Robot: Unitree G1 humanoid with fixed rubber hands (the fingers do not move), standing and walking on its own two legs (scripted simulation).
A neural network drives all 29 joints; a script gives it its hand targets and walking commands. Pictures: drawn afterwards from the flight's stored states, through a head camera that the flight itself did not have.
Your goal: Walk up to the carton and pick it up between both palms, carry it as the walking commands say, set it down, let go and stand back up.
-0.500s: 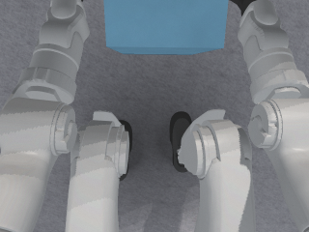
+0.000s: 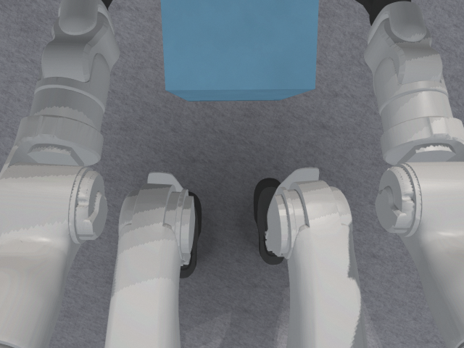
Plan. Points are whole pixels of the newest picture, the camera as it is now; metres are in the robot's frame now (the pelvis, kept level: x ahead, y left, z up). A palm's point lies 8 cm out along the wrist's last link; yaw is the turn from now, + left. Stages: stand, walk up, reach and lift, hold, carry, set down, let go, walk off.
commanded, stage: set down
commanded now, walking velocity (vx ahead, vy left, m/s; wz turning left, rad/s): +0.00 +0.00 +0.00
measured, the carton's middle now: (236, 32) +0.54 -0.03 -0.26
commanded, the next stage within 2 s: let go in 1.04 s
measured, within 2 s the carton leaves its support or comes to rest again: neither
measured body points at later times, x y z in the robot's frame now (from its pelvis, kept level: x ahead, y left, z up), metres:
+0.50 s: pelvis +0.01 +0.00 +0.13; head +0.34 -0.02 +0.44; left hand +0.57 +0.16 +0.02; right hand +0.55 -0.23 +0.02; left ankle +0.09 +0.10 -0.35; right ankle +0.12 -0.11 -0.35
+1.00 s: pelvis +0.04 +0.00 +0.27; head +0.34 -0.02 +0.61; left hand +0.57 +0.16 +0.17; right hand +0.55 -0.23 +0.17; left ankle +0.09 +0.10 -0.35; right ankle +0.12 -0.11 -0.35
